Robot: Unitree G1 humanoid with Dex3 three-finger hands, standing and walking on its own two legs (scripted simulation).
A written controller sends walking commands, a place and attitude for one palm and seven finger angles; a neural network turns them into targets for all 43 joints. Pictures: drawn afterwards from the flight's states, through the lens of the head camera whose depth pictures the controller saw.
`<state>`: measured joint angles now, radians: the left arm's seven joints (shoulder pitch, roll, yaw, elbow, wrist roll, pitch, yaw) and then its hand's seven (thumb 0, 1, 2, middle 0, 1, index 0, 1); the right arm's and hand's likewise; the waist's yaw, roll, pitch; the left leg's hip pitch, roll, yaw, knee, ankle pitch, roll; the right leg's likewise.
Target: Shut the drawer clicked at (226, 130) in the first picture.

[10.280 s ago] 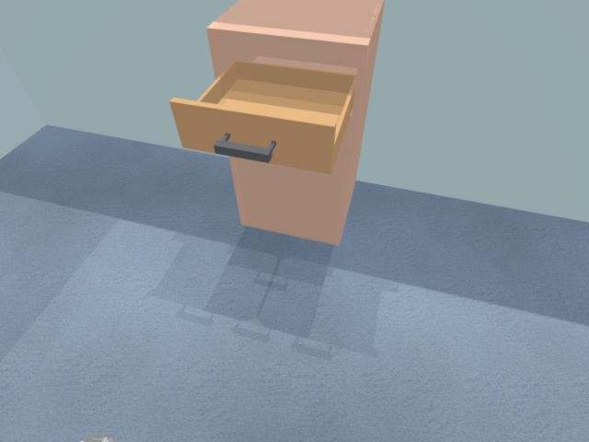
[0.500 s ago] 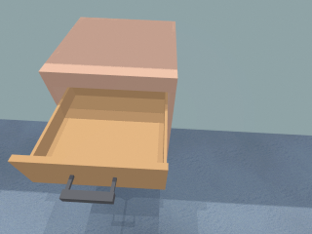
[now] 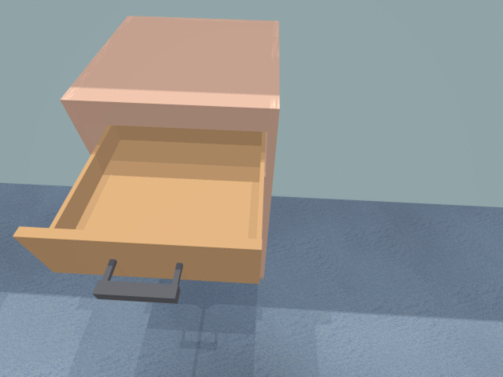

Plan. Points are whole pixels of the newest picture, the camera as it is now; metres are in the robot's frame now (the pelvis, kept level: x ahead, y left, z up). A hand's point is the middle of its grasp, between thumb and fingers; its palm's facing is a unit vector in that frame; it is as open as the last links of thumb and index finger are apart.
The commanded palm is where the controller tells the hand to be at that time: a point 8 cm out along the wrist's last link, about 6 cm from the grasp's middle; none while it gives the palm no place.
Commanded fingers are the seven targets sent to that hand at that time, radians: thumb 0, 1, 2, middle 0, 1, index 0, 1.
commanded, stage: come to a stop and stand still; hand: left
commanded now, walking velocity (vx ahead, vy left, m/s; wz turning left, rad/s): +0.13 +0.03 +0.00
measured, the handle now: (141, 279) +0.28 +0.22 -0.04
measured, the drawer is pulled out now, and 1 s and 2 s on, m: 0.29 0.29 0.29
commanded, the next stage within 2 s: look again from close up in 0.80 s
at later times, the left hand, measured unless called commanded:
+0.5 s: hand out of the picture +0.00 +0.17 -0.17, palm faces +0.03 -0.99 -0.17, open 7.4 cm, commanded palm none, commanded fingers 0.00 0.90 0.90 -0.20 -0.30 -0.20 -0.30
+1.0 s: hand out of the picture +0.03 +0.20 -0.18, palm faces +0.03 -0.98 -0.21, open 7.4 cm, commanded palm none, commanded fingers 0.00 0.90 0.90 -0.20 -0.30 -0.20 -0.30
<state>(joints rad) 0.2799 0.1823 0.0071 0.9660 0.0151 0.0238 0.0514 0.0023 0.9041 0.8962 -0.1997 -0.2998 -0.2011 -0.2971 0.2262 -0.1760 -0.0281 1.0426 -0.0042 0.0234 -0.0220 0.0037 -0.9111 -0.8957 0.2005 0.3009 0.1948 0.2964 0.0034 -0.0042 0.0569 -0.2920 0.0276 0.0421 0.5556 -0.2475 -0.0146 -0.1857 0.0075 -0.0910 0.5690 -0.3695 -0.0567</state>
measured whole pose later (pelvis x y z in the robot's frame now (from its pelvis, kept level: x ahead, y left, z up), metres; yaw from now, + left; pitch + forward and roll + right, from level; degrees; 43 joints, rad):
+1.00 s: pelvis +0.01 +0.03 +0.00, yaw +0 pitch -2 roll +0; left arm 0.29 0.16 0.00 1.04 0.01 0.00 0.05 0.00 0.91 0.90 -0.20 -0.30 -0.20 -0.30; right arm 0.24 -0.17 -0.01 1.05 -0.01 0.00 -0.02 0.01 -0.92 -0.90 0.20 0.30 0.19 0.30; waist 0.00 0.00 0.04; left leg -0.27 0.01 0.04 0.58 -0.29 0.02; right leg -0.14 -0.01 -0.09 0.54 -0.38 -0.02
